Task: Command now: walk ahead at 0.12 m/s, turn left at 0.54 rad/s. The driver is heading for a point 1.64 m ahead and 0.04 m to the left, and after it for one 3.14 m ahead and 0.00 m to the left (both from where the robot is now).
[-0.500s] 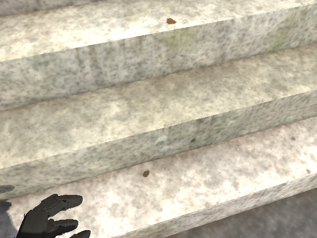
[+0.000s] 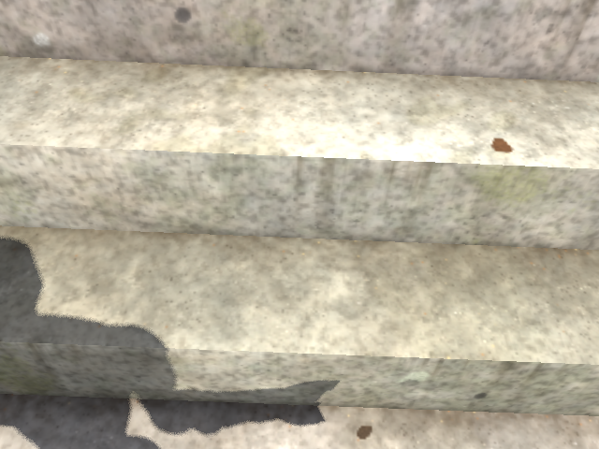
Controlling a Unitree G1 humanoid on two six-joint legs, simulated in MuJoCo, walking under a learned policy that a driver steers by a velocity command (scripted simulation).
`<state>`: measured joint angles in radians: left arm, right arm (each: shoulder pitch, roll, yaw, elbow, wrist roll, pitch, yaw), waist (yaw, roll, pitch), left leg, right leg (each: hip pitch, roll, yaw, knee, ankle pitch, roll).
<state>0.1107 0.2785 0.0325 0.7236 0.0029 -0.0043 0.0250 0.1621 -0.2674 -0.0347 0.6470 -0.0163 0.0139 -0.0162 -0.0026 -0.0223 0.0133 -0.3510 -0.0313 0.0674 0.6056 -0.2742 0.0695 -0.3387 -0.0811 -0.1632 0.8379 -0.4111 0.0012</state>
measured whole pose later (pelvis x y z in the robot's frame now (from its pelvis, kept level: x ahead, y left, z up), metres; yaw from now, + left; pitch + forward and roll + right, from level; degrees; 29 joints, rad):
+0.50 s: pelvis +0.00 -0.04 +0.01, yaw +16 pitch +1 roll -1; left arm 0.17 0.24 0.05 0.71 0.01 0.01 0.02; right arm 0.12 -0.25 -0.06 0.53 0.00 0.06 -0.06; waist 0.00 0.05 0.03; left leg -0.39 -0.11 -0.21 0.64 -0.32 0.02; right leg -0.21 0.05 -0.01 0.50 -0.29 0.00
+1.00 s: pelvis -0.03 -0.05 +0.01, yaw +18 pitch -1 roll +0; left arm 0.21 0.20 0.03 0.74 0.03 -0.04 0.00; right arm 0.24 -0.21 -0.06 0.75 -0.01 0.01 -0.03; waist 0.00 0.00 0.03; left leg -0.16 0.01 -0.08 0.47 -0.30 -0.03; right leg -0.21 0.02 -0.03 0.47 -0.24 -0.02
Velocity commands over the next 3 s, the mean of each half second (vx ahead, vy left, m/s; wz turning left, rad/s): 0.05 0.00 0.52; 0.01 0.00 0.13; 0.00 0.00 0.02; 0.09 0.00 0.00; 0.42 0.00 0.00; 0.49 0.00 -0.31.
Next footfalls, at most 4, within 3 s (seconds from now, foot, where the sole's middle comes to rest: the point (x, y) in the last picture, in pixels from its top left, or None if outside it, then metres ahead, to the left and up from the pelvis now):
0.48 right None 0.04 -0.14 -0.76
0.82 left None -0.06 0.09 -0.76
2.56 left None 0.06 0.15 -0.76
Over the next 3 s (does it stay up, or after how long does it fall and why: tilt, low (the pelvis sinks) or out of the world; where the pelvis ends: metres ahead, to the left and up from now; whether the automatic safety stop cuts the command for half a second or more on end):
stays up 0.12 0.05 0.02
